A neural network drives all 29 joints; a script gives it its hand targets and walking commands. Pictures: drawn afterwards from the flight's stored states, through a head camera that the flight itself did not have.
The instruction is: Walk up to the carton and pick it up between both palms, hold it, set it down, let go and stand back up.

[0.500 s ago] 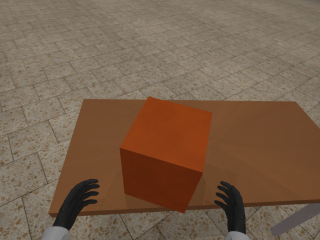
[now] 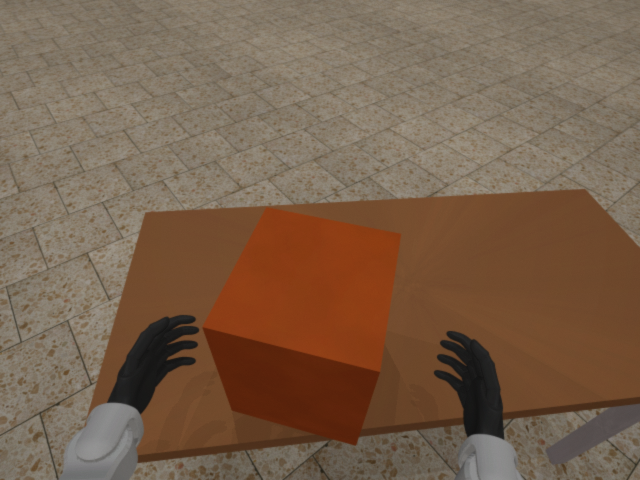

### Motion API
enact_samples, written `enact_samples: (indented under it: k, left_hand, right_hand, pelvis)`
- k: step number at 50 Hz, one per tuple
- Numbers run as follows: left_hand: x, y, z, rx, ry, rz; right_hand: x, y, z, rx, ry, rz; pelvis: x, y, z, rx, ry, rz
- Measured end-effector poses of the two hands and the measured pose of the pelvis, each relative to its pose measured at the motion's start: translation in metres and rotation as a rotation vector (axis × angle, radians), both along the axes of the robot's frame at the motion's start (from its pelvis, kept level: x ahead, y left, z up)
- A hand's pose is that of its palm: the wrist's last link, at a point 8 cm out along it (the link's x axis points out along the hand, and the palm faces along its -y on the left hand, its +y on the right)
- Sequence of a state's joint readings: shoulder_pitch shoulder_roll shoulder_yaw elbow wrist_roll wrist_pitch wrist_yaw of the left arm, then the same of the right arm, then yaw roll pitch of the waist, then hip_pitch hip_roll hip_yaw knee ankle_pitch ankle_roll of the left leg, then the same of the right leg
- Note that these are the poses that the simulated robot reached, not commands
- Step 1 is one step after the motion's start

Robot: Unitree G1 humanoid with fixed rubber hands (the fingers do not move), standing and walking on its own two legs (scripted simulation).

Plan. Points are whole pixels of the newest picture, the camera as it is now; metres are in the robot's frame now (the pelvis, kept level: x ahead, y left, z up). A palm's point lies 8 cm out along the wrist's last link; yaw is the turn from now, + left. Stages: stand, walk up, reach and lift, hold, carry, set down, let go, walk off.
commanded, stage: reach and lift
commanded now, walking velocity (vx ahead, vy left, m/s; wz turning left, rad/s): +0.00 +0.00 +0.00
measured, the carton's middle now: (311, 327) +0.35 +0.01 -0.03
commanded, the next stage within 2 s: none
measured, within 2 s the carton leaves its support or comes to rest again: neither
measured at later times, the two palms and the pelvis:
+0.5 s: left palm (151, 303) +0.31 +0.20 +0.08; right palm (487, 350) +0.25 -0.19 +0.08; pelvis -0.02 +0.01 +0.00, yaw -2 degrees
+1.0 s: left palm (170, 226) +0.39 +0.18 +0.14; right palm (484, 278) +0.32 -0.19 +0.12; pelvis -0.03 +0.01 +0.00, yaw -1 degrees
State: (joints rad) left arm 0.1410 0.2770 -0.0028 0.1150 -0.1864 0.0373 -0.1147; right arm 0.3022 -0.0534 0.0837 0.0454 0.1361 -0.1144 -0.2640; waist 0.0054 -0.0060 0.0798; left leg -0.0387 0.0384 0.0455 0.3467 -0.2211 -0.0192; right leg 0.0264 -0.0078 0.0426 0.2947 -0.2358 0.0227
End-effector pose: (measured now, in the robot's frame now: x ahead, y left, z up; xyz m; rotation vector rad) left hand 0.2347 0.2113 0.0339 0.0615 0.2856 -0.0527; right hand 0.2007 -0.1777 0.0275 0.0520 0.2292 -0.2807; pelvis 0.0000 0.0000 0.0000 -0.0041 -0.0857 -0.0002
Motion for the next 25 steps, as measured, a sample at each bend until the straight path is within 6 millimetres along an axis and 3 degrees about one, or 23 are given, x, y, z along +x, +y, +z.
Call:
enact_samples:
  k: [13, 25]
  left_hand:
    - [0.047, -0.006, 0.025, -0.024, -0.027, -0.01]
    - [0.079, -0.009, 0.051, -0.038, -0.025, -0.012]
  right_hand:
    - [0.028, -0.003, 0.027, -0.009, -0.03, -0.006]
    - [0.052, -0.008, 0.052, -0.009, -0.036, -0.005]
  pelvis:
    - [-0.004, 0.002, 0.002, 0.002, 0.007, -0.022]
    - [-0.018, 0.01, 0.002, -0.002, 0.013, -0.04]
